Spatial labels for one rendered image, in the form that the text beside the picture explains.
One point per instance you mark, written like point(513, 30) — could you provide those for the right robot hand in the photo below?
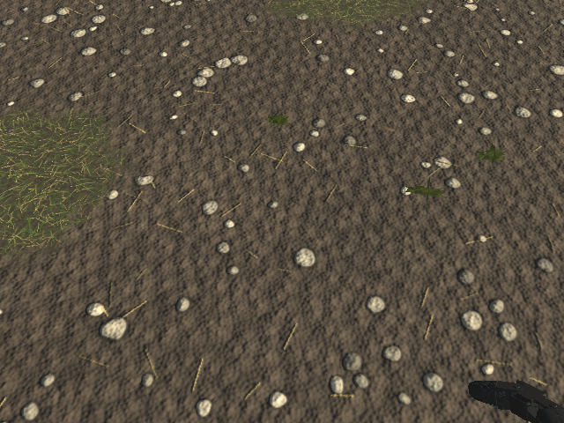
point(522, 399)

